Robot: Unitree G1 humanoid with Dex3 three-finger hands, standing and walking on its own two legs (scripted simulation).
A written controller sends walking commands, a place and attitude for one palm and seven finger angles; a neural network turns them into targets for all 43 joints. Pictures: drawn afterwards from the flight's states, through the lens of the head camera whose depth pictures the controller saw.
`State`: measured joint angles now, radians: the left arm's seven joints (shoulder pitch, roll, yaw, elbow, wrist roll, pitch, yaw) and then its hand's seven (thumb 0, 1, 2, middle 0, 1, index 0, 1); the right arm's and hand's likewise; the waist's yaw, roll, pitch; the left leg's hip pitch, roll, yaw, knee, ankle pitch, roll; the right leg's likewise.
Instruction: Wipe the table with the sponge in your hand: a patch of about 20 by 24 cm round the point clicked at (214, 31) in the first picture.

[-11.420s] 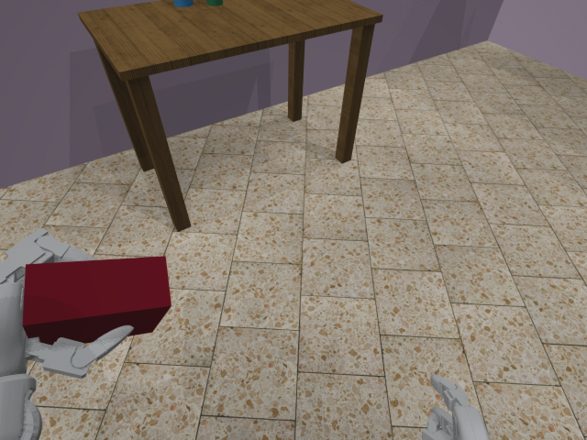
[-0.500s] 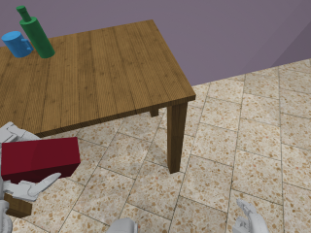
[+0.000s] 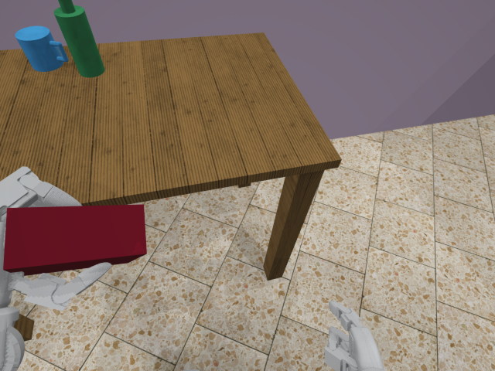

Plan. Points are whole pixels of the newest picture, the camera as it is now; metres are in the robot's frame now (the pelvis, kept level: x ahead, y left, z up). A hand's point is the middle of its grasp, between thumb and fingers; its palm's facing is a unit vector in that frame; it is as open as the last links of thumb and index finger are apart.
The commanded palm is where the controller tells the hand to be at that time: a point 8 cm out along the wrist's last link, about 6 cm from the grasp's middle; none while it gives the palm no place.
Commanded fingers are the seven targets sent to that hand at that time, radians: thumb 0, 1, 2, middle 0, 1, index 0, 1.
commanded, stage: come to a stop and stand still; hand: left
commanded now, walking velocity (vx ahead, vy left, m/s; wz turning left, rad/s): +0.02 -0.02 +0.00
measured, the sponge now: (98, 239) +0.23 +0.20 +0.16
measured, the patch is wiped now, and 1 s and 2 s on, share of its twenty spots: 0.00 0.00 0.00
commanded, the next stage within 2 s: look again from close up in 1.48 s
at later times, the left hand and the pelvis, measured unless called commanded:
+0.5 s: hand (79, 284) +0.18 +0.21 +0.14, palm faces +0.30 -0.89 -0.34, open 9.7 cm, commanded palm +0.13 +0.25 +0.18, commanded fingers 0.00 0.10 1.30 -1.20 -1.60 -1.20 -1.60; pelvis -0.04 -0.02 -0.01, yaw -3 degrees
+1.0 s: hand (43, 240) +0.22 +0.25 +0.16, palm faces +0.40 -0.85 -0.34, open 9.6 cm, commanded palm +0.16 +0.28 +0.18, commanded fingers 0.00 0.10 1.30 -1.20 -1.60 -1.20 -1.60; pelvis -0.01 +0.01 +0.00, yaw -2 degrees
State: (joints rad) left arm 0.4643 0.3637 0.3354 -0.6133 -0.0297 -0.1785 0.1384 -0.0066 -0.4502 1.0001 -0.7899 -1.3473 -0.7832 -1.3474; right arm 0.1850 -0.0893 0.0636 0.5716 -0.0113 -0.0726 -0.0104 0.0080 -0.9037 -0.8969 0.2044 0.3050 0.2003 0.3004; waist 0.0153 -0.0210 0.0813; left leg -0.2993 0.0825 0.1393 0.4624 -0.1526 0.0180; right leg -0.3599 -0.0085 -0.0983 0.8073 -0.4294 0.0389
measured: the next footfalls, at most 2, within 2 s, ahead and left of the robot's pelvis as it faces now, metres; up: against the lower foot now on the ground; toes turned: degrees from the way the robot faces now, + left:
right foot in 0.12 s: +0.01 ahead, -0.11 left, +0.00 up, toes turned -3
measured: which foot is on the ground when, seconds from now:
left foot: down 0.00-1.00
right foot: up 0.00-0.10, down 0.12-1.00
